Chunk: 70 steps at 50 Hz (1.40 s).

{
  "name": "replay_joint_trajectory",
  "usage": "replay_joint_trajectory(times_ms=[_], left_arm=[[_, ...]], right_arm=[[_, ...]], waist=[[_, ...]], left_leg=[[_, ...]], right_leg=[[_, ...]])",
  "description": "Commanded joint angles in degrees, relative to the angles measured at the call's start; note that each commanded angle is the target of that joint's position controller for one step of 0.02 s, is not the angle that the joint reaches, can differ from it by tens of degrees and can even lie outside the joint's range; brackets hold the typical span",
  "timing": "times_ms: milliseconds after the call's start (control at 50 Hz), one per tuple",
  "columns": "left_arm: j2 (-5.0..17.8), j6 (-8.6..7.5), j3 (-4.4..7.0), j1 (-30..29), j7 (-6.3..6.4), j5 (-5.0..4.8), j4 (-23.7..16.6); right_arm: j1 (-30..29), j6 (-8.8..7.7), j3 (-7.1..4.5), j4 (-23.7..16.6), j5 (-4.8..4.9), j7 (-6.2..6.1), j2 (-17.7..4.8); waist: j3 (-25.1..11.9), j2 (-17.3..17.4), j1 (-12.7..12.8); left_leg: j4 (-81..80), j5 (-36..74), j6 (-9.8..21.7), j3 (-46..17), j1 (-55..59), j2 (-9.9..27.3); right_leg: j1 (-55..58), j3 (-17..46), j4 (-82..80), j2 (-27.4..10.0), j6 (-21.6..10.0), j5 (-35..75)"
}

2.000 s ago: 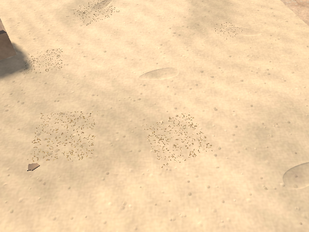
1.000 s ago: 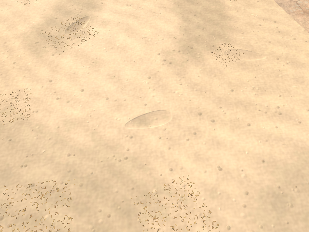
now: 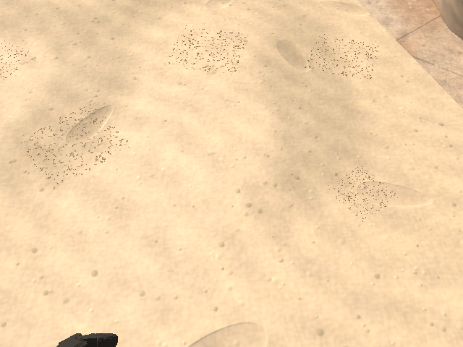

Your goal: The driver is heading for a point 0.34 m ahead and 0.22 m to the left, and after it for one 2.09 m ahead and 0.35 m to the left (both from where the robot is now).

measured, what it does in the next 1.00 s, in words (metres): walks ahead, turning left: right foot, then left foot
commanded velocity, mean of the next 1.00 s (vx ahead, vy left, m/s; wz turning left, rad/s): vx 0.50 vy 0.00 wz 0.51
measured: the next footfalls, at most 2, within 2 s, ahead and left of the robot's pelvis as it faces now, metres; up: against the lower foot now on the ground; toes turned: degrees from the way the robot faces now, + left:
right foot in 0.02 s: +0.20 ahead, -0.13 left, +0.00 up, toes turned -1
left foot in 0.56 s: +0.43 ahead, +0.17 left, +0.00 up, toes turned +22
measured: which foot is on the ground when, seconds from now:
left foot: down 0.00-0.04, up 0.06-0.54, down 0.56-1.00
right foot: up 0.00-0.00, down 0.02-0.58, up 0.60-1.00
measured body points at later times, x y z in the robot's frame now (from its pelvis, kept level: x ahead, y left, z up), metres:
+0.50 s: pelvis +0.26 +0.01 +0.00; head +0.29 +0.03 +0.45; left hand +0.21 +0.29 -0.14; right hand +0.51 -0.18 -0.10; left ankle +0.39 +0.18 -0.70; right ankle +0.16 -0.13 -0.73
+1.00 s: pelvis +0.53 +0.13 +0.01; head +0.54 +0.17 +0.46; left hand +0.61 +0.46 -0.08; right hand +0.71 -0.10 -0.10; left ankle +0.39 +0.16 -0.73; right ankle +0.77 +0.10 -0.70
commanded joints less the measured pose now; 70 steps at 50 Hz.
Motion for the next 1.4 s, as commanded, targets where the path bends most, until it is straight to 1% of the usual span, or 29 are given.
replay_joint_trajectory(times_ms=[20, 40, 60, 80, 100, 120, 180, 340, 460, 520, 560, 580, 600, 620, 640, 660, 700, 800, 960, 1020, 1060, 1080, 1100, 1120, 1140, 1180, 1260, 1320, 1400], left_arm=[[11.08, -1.54, 3.92, 12.18, 0.43, 0.34, 0.24], [15.63, -1.49, 5.08, 23.02, 1.13, 1.35, 1.9], [17.71, -0.96, 5.37, 24.65, 0.84, 1.24, 3.13], [11.61, -0.9, 3.78, 23.71, 0.94, 0.96, 2.25], [9.16, -1.0, 2.99, 19.26, 1.28, 0.88, 1.57], [7.93, -1.14, 2.49, 15.11, 1.32, 1.11, 0.99], [4.98, -1.59, 1.92, 10.11, 1.2, 1.98, 1.38], [8.84, -1.27, 3.26, 12.38, 3.1, 1.96, 2.92], [11.35, 0.55, 4.26, 17.37, 3.49, 0.4, 4.08], [13.67, 1.73, 4.96, 15.73, 3.64, -0.5, 3.35], [13.73, 2.5, 4.71, 14.06, 3.67, -0.79, 2.63], [9.84, 1.98, 3.38, 15.11, 3.66, 1.35, 1.09], [3.6, -0.17, 1.52, 17.87, 3.12, 1.61, -2.34], [8.53, -2.54, 2.23, 11.34, 2.27, -0.89, -3.39], [9.1, -3.61, 2.36, 8.32, 1.87, -2.3, -4.38], [8.72, -3.97, 2.34, 8.51, 2.25, -1.22, -3.48], [10.04, -2.75, 3.33, 9.97, 2.63, 0.79, -2.51], [7.28, -0.63, 2.76, 4.09, 2.86, 1.84, -5.3], [7.14, -2.03, 1.92, -7.02, 0.77, 0.54, -9.88], [8.83, -2.95, 2.32, -3.84, 0.08, 0.44, -9.45], [11.16, -3.5, 3.42, 6.04, 0.19, 1.42, -6.53], [13.64, -3.5, 4.0, 15.18, 0.4, 2.3, -5.37], [18.22, -2.7, 5.5, 22.75, 0.15, 2.63, -2.63], [13.74, -2.45, 4.32, 22.49, -0.44, 0.27, -2.21], [10.13, -1.99, 3.23, 18.51, -0.31, -0.57, -3.18], [8.93, -0.95, 2.45, 13.39, -0.14, 0.65, -4.68], [8.96, -0.76, 2.09, 14.18, 0.63, 0.4, -4.59], [11.97, -0.12, 3.15, 15.85, 1.74, -0.3, -4.38], [12.06, 1.11, 3.3, 20.42, 2.17, -0.8, -3.71]], right_arm=[[-2.33, 0.21, -1.63, -2.96, 0.04, -0.36, -9.11], [-2.15, 0.09, -0.47, -4.77, -1.13, -0.31, -6.16], [5.79, -1.03, 1.23, -4.73, -0.15, 0.04, 0.81], [2.07, -1.72, -0.42, -4.11, 1.12, 0.08, -6.24], [-2.96, -1.99, -1.24, -5.79, 1.99, 0.05, -8.53], [-5.21, -1.83, -1.28, -6.17, 1.82, -0.31, -7.86], [-4.06, 0.21, -1.87, -6.11, 1.24, -0.33, -4.61], [-13.28, 1.58, -1.7, -10.84, 0.19, 1.08, -2.83], [-23.33, 1.59, -0.82, -15.91, 0.13, 3.23, -2.63], [-19.75, 1.86, -2.12, -16.85, 0.3, 3.72, -5.41], [-3.9, 1.96, -5.33, -12.98, 0.75, 2.99, -10.88], [2.97, 2.46, -7.23, -11.39, 0.73, 1.68, -17.14], [-0.98, 1.71, -7.14, -13.41, 0.56, 1.86, -20.72], [0.62, 0.92, -5.45, -14.13, -0.05, 2.48, -15.73], [-0.79, 0.14, -4.65, -13.77, -0.31, 2.46, -12.65], [-4.7, -0.37, -4.0, -14.43, -0.02, 2.44, -10.49], [-10.68, -0.55, -2.88, -16.44, -0.68, 1.93, -7.31], [-6.95, -0.86, -3.57, -16.15, -0.17, -0.03, -10.55], [-0.73, 0.34, -3.37, -14.55, 0.41, -0.74, -9.91], [-0.72, 0.99, -3.34, -14.54, -0.04, -1.24, -9.81], [-1.53, 0.97, -2.59, -14.9, -0.43, -1.01, -7.99], [-1.9, 0.84, -1.65, -16.03, -1.25, -0.82, -6.3], [7.09, 0.1, -0.8, -16.06, 0.25, -0.68, -3.05], [7.11, -0.58, -0.74, -15.48, 0.41, -0.54, -6.16], [-0.12, -0.93, -1.51, -16.64, 0.52, -0.16, -9.55], [-8.95, -1.94, -1.43, -19.12, -1.09, -0.15, -8.95], [-9.01, -2.19, -0.87, -20.4, -1.85, -0.07, -5.57], [-15.15, -2.35, 0.3, -22.12, -1.75, 0.2, -3.55], [-21.25, -2.87, 0.23, -23.65, -0.7, 0.89, -4.6]], waist=[[-6.72, 6.11, 10.41], [-16.59, -0.54, 13.65], [-24.08, -16.57, 9.43], [-20.95, -10.11, 11.53], [-12.68, -7.7, 11.0], [-8.29, -3.51, 9.24], [-2.8, -4.41, 4.95], [2.05, -1.18, 5.3], [5.17, -0.55, 8.38], [1.29, -3.2, 4.67], [-7.09, -1.83, -3.98], [-11.38, 8.41, -4.75], [-17.78, 18.28, 2.16], [-18.81, 9.72, -1.91], [-12.06, 7.93, -1.39], [-7.38, 2.88, 1.31], [-4.76, 3.6, 5.21], [-1.63, 3.4, 4.62], [0.34, 7.0, 0.11], [-0.5, 9.16, 1.91], [-5.57, 9.63, 6.33], [-13.62, 5.58, 10.23], [-20.84, -13.07, 7.86], [-18.69, -14.23, 8.29], [-9.66, -7.82, 9.08], [-1.46, 0.05, 7.7], [-2.38, -3.3, 4.78], [-1.76, -3.08, 6.23], [-1.2, -3.48, 8.5]], left_leg=[[15.96, 41.23, 6.81, -6.43, -6.29, 11.94], [34.43, 24.77, 4.47, -3.4, -18.62, 7.29], [52.24, -11.22, 1.45, -3.5, -39.32, -1.41], [58.71, -12.23, 1.9, -9.97, -44.23, 1.68], [59.73, -7.11, 2.49, -8.73, -47.46, 4.21], [58.23, -2.06, 2.45, -7.61, -45.43, 6.91], [53.08, 4.27, 2.47, -7.8, -38.5, 10.32], [34.67, 21.5, 0.7, -5.5, -43.26, 10.15], [23.64, 18.82, 2.79, 0.11, -44.22, 8.2], [22.71, 10.15, 5.8, 4.63, -35.37, 3.38], [17.42, 12.61, 9.54, 5.91, -12.88, -2.07], [16.03, 14.05, 13.21, -10.91, 3.05, 7.92], [4.99, 1.45, 24.5, -45.81, 16.77, 19.59], [-0.52, 0.16, 22.73, -48.07, 17.49, 20.75], [0.18, 3.97, 20.41, -39.52, 12.8, 19.24], [0.75, 10.01, 18.19, -32.0, 3.85, 16.49], [-0.75, 18.12, 16.19, -24.21, -8.25, 12.87], [-3.29, 25.82, 15.55, -18.16, -14.64, 9.83], [2.0, 17.53, 11.48, -20.59, -12.19, 8.81], [6.94, 21.38, 10.67, -23.76, -7.27, 11.01], [16.44, 34.93, 8.43, -20.44, -7.23, 7.81], [30.98, 29.74, 6.4, -16.77, -13.84, 4.78], [52.16, 5.55, 1.17, -10.61, -34.74, -4.31], [58.58, -11.74, 0.95, -12.69, -44.17, -3.16], [61.06, -7.46, 1.2, -11.83, -48.62, 0.48], [54.92, -0.41, 1.49, -8.32, -47.02, 4.17], [40.19, 1.35, -0.35, -6.08, -39.49, 5.91], [27.02, 11.02, -1.96, -4.45, -34.26, 4.33], [17.11, 20.97, -3.03, -4.81, -28.31, 1.46]], right_leg=[[21.45, -0.81, -0.98, 1.5, -3.22, -1.4], [39.96, 11.14, 1.36, -10.0, -6.77, -0.59], [56.49, 36.01, -5.73, -22.13, -14.44, -11.53], [52.94, 36.87, -9.21, -20.11, -12.32, -18.27], [45.41, 27.97, -10.49, -18.63, -9.74, -17.44], [37.13, 21.93, -12.48, -16.8, -8.66, -13.46], [24.08, 10.0, -18.15, -12.98, -7.62, -7.64], [24.22, -6.06, -21.86, -11.47, -7.17, 1.72], [33.98, -11.29, -18.41, -14.15, -5.95, 6.71], [37.07, -13.52, -8.06, -14.63, -4.19, 31.16], [30.5, -15.81, 13.97, -11.11, -1.07, 35.49], [14.17, -15.88, 33.39, -7.63, 2.03, 7.4], [-7.59, -5.09, 51.04, 5.45, 4.89, -33.39], [-14.01, 4.87, 54.01, 3.43, 3.25, -32.27], [-17.53, 4.19, 52.03, 1.0, 1.56, -27.67], [-14.72, 4.42, 46.71, -1.85, 0.99, -22.94], [-6.2, 4.91, 39.14, -4.6, 1.47, -18.23], [-5.91, 3.11, 22.94, -2.62, 5.21, -7.45], [-0.27, 3.59, 0.55, 2.63, 4.08, 5.15], [2.52, 3.12, -1.39, 2.94, 2.17, -0.78], [16.12, 1.14, -3.15, 3.16, -1.55, 0.01], [30.81, 9.21, -0.25, -4.44, -5.67, 0.56], [50.44, 35.65, -4.82, -15.83, -16.36, -10.51], [52.03, 47.5, -11.18, -17.82, -17.37, -22.61], [45.08, 40.47, -11.77, -15.88, -14.91, -26.06], [30.49, 29.71, -13.78, -11.24, -13.07, -16.08], [22.57, 21.63, -16.0, -7.04, -13.18, -1.38], [17.63, 17.08, -16.97, -5.08, -12.01, -0.43], [16.62, 17.23, -15.06, -4.38, -10.07, -3.16]])
Keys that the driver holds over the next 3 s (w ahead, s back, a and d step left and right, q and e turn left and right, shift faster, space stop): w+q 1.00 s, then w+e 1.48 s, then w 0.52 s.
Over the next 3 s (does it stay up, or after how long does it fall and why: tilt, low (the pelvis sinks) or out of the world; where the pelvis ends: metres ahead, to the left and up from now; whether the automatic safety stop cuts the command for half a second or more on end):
stays up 1.56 0.31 -0.01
